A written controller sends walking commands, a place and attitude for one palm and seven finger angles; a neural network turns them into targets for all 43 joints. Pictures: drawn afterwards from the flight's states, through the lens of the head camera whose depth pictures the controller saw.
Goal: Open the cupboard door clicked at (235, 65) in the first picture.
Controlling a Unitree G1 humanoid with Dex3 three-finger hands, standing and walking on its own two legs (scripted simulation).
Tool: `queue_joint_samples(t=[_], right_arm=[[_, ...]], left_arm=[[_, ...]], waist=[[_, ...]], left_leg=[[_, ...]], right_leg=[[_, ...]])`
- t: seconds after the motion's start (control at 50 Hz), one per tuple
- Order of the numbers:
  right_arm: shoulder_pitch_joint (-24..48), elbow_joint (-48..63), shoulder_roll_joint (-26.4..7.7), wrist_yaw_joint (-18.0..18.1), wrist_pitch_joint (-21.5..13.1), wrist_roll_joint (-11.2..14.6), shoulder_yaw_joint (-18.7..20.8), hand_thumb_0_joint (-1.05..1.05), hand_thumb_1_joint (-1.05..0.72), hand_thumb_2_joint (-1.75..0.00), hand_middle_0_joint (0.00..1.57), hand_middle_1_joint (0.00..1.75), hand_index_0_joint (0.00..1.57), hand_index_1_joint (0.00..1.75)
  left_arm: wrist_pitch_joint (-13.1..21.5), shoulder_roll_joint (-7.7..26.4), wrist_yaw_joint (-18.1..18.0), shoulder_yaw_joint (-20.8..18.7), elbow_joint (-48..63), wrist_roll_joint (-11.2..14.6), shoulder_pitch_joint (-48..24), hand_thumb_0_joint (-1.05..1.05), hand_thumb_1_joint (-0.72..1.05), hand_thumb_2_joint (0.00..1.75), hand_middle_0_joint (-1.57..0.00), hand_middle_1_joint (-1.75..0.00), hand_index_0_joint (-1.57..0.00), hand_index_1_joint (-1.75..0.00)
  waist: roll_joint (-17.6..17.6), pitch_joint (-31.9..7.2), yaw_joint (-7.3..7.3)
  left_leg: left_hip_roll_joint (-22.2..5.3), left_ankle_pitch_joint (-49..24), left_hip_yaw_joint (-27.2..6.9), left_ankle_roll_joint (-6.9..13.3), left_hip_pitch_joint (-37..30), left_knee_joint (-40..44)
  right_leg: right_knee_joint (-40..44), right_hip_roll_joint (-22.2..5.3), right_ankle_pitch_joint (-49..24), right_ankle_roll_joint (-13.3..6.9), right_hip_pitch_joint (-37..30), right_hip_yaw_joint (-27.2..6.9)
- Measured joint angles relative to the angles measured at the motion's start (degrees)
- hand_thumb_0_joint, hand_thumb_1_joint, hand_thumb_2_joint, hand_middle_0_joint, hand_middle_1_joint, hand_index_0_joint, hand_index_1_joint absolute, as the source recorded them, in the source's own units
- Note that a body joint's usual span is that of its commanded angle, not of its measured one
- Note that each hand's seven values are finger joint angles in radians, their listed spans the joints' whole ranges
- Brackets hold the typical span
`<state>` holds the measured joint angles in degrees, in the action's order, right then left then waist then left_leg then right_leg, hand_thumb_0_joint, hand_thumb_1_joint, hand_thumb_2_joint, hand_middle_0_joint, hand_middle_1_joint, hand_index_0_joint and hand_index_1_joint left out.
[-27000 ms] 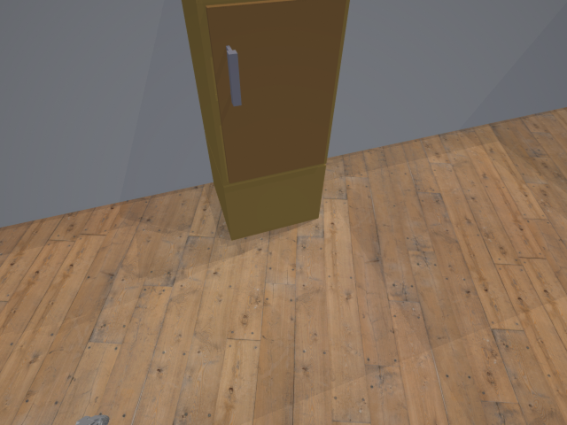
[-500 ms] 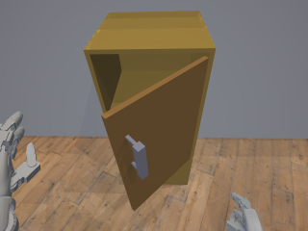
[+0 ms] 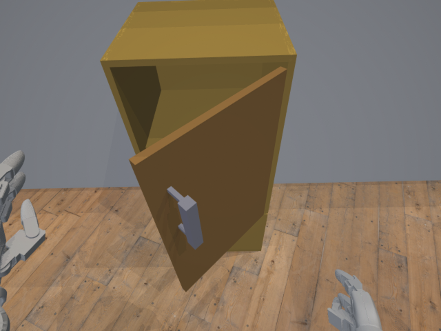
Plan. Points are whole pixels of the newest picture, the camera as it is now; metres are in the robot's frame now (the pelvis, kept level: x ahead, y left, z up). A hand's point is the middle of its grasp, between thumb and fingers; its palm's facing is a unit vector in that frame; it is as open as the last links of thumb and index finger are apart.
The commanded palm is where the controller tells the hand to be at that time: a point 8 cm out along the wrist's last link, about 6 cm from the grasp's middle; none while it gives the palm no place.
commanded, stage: step back with the hand held close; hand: left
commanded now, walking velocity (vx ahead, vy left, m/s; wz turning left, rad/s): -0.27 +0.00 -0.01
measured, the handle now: (184, 218) +0.32 +0.11 +0.02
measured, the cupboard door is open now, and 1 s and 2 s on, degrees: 45 45 45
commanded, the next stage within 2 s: stop stepping back and stand still in 0.88 s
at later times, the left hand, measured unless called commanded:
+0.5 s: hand out of the picture +0.11 +0.30 +0.16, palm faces +0.41 -0.76 -0.51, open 7.4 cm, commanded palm +0.04 +0.34 +0.17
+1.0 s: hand out of the picture +0.00 +0.30 +0.17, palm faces +0.43 -0.79 -0.43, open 7.4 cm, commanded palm -0.05 +0.34 +0.17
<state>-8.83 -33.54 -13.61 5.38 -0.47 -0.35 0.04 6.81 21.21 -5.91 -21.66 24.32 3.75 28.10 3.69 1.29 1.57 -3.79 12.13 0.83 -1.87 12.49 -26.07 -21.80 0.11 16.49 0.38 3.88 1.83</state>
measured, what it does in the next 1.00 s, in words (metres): walks backwards: right foot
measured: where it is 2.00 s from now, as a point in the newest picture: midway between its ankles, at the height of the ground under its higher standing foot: outside the picture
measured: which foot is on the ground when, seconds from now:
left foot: down 0.00-0.92, up 0.94-1.00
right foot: down 0.00-0.70, up 0.72-0.92, down 0.94-1.00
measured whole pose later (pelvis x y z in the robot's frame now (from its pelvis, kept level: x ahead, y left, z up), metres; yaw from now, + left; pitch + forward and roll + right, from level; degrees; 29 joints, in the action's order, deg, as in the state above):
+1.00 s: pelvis -0.19 +0.04 -0.02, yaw +0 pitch +0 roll -2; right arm -8.2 -37.0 -10.7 2.3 -5.1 -1.3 0.4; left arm 13.4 23.1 -8.9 -23.0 32.4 3.2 30.5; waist 1.1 1.5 2.7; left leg -1.1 18.8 0.9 -2.7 35.7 -48.5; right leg -32.6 2.6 20.9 -1.2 12.2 -0.4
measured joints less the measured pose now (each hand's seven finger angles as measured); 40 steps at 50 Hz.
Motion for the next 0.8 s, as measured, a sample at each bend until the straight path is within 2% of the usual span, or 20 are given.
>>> queue_joint_samples(t=[0.12,0.24,0.4,0.5,0.58,0.64,0.7,0.74,0.8], right_arm=[[0.67,2.33,-0.23,0.28,2.61,0.67,1.02,0.02,-0.90,-0.90,0.20,0.30,0.20,0.30],[0.07,3.25,0.43,0.38,3.02,0.92,0.95,0.02,-0.90,-0.90,0.20,0.30,0.20,0.30],[-1.57,3.81,1.50,-0.15,0.68,0.92,0.07,0.02,-0.90,-0.90,0.20,0.30,0.20,0.30],[-2.70,3.46,2.05,-0.56,-1.87,0.86,-0.02,0.02,-0.90,-0.90,0.20,0.30,0.21,0.30],[-2.91,1.44,2.03,-1.06,-3.12,0.53,0.07,0.02,-0.90,-0.90,0.20,0.30,0.21,0.30],[-2.77,-0.74,1.38,-1.06,-3.46,0.06,0.37,0.02,-0.90,-0.90,0.20,0.30,0.21,0.30],[-2.45,-1.85,1.00,-0.37,-3.31,0.06,0.63,0.02,-0.90,-0.90,0.20,0.30,0.21,0.30],[-1.97,-1.71,1.11,0.19,-3.77,-0.04,0.68,0.02,-0.90,-0.90,0.20,0.30,0.21,0.30],[-1.47,-1.52,2.80,-0.59,-5.11,-0.46,1.21,0.02,-0.90,-0.90,0.20,0.30,0.21,0.30]], left_arm=[[-0.36,1.81,-0.17,-0.01,1.96,0.18,3.50,0.01,0.89,0.90,-0.21,-0.30,-0.21,-0.30],[-0.20,3.39,-1.19,-0.77,3.87,0.21,3.97,0.01,0.89,0.90,-0.21,-0.30,-0.21,-0.30],[2.62,3.86,-2.29,-2.62,6.40,-0.49,4.05,0.01,0.89,0.90,-0.21,-0.30,-0.21,-0.30],[4.25,3.91,-2.36,-4.09,6.69,-1.29,3.18,0.01,0.89,0.90,-0.21,-0.30,-0.21,-0.30],[5.29,2.25,-2.69,-4.27,7.95,-1.04,4.63,0.01,0.89,0.90,-0.21,-0.30,-0.21,-0.30],[5.60,0.54,-3.51,-2.79,8.73,-1.20,5.15,0.01,0.89,0.90,-0.21,-0.30,-0.21,-0.30],[5.37,0.25,-3.85,-1.71,7.76,-1.26,2.59,0.01,0.89,0.90,-0.21,-0.30,-0.21,-0.30],[5.27,0.82,-3.74,-2.07,6.29,-1.50,0.01,0.01,0.89,0.90,-0.21,-0.30,-0.21,-0.30],[5.20,2.89,-3.57,-3.86,5.18,-1.29,-2.62,0.01,0.89,0.90,-0.21,-0.30,-0.21,-0.30]], waist=[[-0.63,0.98,-0.89],[-2.03,2.17,-1.16],[-3.05,3.08,-1.69],[-2.35,3.91,-2.25],[-1.77,3.59,-1.08],[-1.81,2.91,0.09],[-2.17,3.04,0.16],[-1.51,3.48,-0.45],[-0.99,3.51,-1.74]], left_leg=[[0.49,-1.28,1.47,0.85,2.38,0.02],[0.88,-2.71,2.12,1.78,4.53,-0.63],[1.38,-4.43,1.68,3.00,8.52,-3.03],[1.94,-4.26,-0.30,3.48,12.29,-6.57],[1.88,0.90,-0.79,2.62,14.63,-9.74],[2.82,5.37,-0.99,1.54,14.97,-12.25],[3.40,0.46,-0.91,2.64,14.36,-10.74],[2.68,-3.35,-1.10,4.22,14.60,-9.51],[1.14,-9.40,-1.70,5.04,14.97,-5.65]], right_leg=[[-1.26,-0.71,-1.09,0.97,3.50,-1.43],[-2.51,-1.18,-2.44,1.80,6.11,-2.11],[-5.68,-1.55,-3.56,2.41,10.16,-1.88],[-10.08,0.21,-2.47,1.98,13.11,-3.15],[-10.89,0.28,-3.01,1.71,14.37,-2.66],[-11.22,0.13,-3.73,2.10,14.93,-3.44],[-12.18,-0.22,-3.55,2.70,15.24,-3.76],[-16.65,1.28,1.76,2.33,16.70,-4.07],[-31.52,4.79,8.83,0.90,18.82,-3.33]])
